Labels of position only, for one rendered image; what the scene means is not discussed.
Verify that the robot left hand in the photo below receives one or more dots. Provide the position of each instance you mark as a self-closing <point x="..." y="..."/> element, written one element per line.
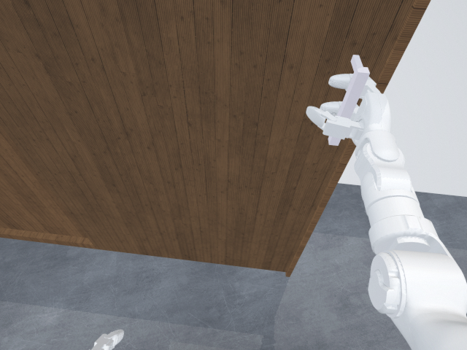
<point x="108" y="342"/>

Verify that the wardrobe door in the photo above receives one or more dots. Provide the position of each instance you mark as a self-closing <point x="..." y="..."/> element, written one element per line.
<point x="26" y="202"/>
<point x="178" y="128"/>

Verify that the robot right hand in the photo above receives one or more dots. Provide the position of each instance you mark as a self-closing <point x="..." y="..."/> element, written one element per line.
<point x="373" y="114"/>

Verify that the right robot forearm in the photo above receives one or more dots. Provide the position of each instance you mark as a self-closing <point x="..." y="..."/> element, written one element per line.
<point x="393" y="210"/>

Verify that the right robot upper arm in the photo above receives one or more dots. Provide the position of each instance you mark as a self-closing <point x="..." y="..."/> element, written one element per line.
<point x="424" y="294"/>

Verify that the handle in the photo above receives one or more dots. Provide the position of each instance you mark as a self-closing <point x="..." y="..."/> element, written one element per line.
<point x="352" y="95"/>

